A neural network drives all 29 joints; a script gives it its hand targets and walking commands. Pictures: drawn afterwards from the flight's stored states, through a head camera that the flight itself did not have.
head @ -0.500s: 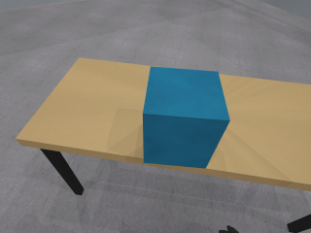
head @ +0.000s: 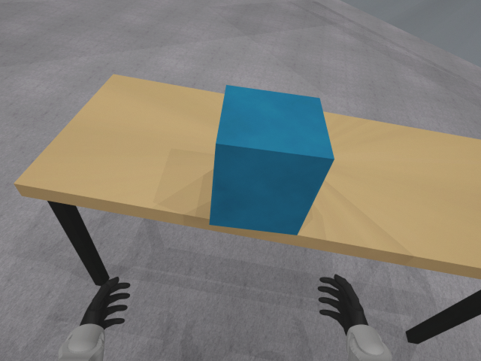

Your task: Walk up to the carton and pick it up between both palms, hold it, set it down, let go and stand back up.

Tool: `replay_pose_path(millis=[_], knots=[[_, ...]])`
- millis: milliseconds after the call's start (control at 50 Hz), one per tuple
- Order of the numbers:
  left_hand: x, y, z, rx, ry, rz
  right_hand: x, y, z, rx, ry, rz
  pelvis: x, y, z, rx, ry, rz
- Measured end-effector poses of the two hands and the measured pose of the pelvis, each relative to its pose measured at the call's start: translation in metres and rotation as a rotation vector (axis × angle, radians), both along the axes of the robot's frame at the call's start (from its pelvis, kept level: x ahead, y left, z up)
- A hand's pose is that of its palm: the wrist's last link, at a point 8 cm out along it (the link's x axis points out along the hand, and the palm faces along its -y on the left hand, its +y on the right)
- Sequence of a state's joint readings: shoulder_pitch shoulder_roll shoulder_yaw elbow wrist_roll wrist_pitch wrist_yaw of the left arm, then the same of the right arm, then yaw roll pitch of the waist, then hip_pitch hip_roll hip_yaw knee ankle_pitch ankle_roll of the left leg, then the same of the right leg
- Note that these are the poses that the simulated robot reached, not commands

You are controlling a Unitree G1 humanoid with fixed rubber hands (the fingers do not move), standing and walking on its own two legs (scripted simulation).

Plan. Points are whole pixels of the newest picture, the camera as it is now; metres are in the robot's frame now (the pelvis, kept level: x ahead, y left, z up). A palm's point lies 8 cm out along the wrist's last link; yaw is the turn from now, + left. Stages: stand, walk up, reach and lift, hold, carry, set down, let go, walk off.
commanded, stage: reach and lift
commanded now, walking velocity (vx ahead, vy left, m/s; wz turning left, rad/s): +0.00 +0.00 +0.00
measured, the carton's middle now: (263, 163) +0.54 -0.01 +0.02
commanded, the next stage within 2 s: none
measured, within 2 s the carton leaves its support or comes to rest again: neither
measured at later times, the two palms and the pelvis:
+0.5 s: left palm (124, 270) +0.28 +0.23 -0.05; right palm (361, 297) +0.28 -0.21 -0.04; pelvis +0.01 +0.03 -0.01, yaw -3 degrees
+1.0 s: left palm (143, 238) +0.33 +0.20 -0.02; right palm (371, 262) +0.33 -0.22 +0.00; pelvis +0.04 +0.00 +0.01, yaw -3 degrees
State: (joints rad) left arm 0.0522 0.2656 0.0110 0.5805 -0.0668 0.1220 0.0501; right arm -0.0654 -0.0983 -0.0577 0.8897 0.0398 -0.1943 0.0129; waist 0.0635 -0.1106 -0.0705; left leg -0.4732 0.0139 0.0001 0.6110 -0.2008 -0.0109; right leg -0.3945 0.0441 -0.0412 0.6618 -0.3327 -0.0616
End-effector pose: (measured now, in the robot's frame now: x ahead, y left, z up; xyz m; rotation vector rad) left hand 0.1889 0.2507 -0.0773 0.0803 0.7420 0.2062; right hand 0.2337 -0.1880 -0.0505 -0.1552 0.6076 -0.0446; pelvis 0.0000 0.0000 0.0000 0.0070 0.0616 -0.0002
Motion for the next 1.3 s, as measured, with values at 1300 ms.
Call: replay_pose_path(millis=[1300], knots=[[0.188,-0.041,0.103,-0.060,-0.582,-0.039,0.142,-0.012,0.096,0.096,-0.425,-0.033,0.030,-0.006,0.014,0.002,0.177,-0.059]])
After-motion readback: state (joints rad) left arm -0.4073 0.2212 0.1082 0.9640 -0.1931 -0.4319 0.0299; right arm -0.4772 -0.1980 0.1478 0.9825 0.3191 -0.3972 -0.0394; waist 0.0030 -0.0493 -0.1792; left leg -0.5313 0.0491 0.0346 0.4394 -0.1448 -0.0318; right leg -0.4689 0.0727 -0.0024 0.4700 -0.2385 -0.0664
